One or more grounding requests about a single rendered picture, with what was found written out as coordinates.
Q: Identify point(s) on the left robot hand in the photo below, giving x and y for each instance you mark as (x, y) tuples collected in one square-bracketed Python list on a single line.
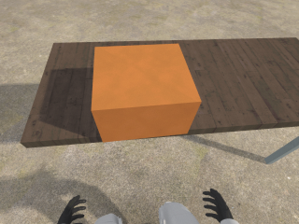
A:
[(66, 216)]

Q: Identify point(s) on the table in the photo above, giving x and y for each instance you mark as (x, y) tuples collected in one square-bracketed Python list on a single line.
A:
[(244, 84)]

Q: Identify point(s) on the robot thigh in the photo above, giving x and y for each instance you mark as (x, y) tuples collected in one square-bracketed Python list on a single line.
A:
[(109, 219), (175, 213)]

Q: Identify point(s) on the right robot hand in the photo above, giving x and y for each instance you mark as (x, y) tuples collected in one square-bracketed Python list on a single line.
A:
[(221, 208)]

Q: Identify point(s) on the right robot thigh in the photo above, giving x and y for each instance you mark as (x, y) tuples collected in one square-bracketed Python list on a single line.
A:
[(175, 213)]

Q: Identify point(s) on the left robot thigh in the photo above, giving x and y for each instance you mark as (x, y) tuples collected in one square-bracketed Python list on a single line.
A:
[(109, 219)]

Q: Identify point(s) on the carton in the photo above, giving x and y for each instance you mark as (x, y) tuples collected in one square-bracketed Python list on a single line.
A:
[(142, 91)]

